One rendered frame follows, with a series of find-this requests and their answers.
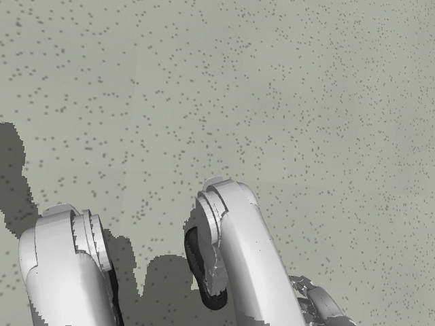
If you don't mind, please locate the left robot foot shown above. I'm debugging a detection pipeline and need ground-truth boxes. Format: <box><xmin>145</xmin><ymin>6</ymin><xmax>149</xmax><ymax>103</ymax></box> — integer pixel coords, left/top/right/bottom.
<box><xmin>108</xmin><ymin>261</ymin><xmax>124</xmax><ymax>326</ymax></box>

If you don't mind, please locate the right robot foot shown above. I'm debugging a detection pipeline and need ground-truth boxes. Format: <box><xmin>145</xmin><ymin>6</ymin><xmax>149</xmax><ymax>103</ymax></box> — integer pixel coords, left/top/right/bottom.
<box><xmin>184</xmin><ymin>226</ymin><xmax>228</xmax><ymax>310</ymax></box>

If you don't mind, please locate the right robot hand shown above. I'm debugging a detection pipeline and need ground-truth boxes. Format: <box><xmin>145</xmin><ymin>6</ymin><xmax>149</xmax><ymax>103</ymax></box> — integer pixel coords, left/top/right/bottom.
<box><xmin>289</xmin><ymin>276</ymin><xmax>344</xmax><ymax>326</ymax></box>

